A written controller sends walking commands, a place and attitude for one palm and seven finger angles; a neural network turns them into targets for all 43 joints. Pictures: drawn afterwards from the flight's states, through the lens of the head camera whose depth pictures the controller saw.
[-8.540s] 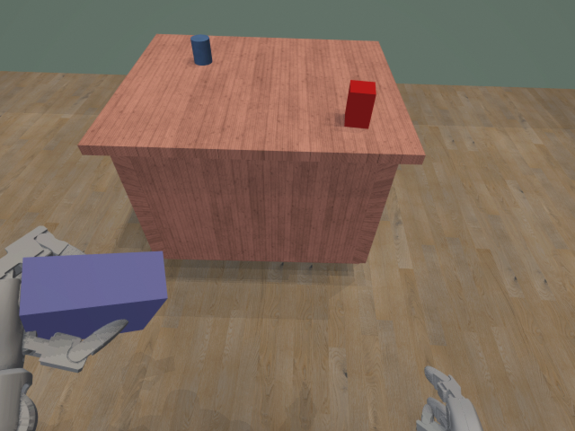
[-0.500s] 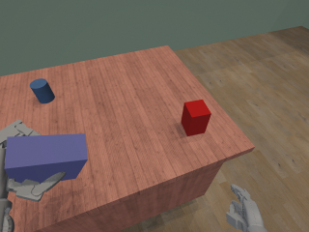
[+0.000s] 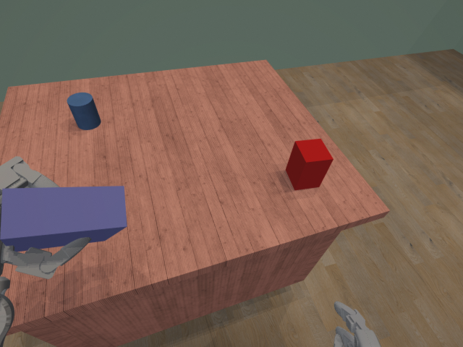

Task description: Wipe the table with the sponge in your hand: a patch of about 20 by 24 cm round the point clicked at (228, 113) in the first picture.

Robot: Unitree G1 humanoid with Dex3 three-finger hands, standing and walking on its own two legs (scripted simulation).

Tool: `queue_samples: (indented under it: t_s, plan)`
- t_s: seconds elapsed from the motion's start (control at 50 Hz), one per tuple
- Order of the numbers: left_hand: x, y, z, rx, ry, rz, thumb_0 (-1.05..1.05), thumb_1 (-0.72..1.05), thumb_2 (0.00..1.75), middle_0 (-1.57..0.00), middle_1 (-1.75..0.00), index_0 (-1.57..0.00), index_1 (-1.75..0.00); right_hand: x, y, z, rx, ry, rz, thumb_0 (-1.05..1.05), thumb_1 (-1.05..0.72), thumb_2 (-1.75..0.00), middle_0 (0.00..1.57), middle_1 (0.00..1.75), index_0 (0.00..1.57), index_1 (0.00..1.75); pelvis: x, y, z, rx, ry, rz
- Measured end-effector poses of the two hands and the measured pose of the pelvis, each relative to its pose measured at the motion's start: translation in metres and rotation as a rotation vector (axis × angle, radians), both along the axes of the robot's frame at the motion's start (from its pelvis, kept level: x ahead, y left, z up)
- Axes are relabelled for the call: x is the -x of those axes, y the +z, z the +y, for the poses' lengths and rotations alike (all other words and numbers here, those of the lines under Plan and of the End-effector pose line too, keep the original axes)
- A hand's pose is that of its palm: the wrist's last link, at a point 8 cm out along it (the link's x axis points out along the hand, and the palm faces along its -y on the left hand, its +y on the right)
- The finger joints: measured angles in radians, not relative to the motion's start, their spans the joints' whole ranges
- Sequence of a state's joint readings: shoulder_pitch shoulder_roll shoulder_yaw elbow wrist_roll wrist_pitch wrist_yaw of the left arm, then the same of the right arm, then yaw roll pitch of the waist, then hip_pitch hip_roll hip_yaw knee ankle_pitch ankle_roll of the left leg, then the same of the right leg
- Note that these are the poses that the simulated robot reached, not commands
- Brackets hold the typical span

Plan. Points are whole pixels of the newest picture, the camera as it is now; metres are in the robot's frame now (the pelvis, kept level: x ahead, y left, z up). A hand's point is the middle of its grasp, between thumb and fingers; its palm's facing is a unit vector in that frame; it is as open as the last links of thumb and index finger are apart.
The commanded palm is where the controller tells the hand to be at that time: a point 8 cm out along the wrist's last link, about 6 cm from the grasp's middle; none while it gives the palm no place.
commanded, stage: come to a stop and stand still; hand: left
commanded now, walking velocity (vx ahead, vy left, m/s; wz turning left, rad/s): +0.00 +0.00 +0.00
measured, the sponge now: (81, 219) +0.23 +0.23 +0.15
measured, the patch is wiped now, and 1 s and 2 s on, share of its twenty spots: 0.00 0.00 0.00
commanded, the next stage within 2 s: look again from close up in 0.50 s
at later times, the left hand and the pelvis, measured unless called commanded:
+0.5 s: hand (58, 206) +0.24 +0.26 +0.16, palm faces +0.35 -0.86 -0.38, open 9.3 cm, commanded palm +0.18 +0.30 +0.18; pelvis +0.02 +0.02 +0.00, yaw +0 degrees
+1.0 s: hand (73, 210) +0.24 +0.25 +0.15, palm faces +0.35 -0.86 -0.38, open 9.3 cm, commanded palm +0.18 +0.28 +0.18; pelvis +0.02 +0.00 +0.00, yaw +0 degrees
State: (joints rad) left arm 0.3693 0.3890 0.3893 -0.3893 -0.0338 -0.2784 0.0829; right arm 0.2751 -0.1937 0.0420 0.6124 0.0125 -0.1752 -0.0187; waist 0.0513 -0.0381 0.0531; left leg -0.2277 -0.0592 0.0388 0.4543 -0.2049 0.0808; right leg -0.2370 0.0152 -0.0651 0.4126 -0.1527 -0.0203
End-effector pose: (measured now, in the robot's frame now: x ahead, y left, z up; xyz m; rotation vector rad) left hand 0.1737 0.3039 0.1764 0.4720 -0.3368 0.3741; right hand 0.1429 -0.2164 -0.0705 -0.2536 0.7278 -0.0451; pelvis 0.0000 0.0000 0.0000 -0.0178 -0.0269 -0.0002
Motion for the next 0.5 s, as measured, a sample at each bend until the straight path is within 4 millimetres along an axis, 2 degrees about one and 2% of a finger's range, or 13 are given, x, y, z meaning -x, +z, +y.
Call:
queue_samples:
  t_s: [0.14, 0.24, 0.36, 0.5]
  plan:
    - [-0.011, -0.013, -0.003, 0.05, -0.029, 0.019, 0.0, -0.42, 1.03, -0.81, -1.39, -0.81, -1.39, -0.017, 0.006, 0.017, -0.013, 0.025, -0.04, 0.02, -0.9, -0.9, 0.2, 0.3, 0.2, 0.3, -0.004, 0.001, 0.01, 0.001, -0.002, -0.003]
    - [-0.02, -0.01, -0.002, 0.026, -0.059, 0.028, 0.0, -0.43, 1.03, -0.81, -1.39, -0.81, -1.39, -0.033, 0.013, 0.024, -0.014, 0.027, -0.078, 0.02, -0.9, -0.9, 0.2, 0.3, 0.2, 0.3, -0.009, 0.001, 0.014, 0.006, -0.004, 0.001]
    - [-0.025, -0.005, 0.004, 0.009, -0.06, 0.03, 0.0, -0.43, 1.03, -0.81, -1.39, -0.81, -1.39, -0.047, 0.017, 0.024, 0.0, 0.028, -0.08, 0.02, -0.9, -0.9, 0.2, 0.3, 0.2, 0.3, -0.016, 0.002, 0.017, 0.01, -0.004, 0.012]
    - [-0.027, -0.006, 0.003, 0.02, -0.059, 0.054, 0.0, -0.43, 1.03, -0.81, -1.39, -0.81, -1.39, -0.053, 0.016, 0.019, 0.015, 0.018, -0.062, 0.02, -0.9, -0.9, 0.2, 0.3, 0.2, 0.3, -0.02, 0.002, 0.018, 0.007, -0.003, 0.014]
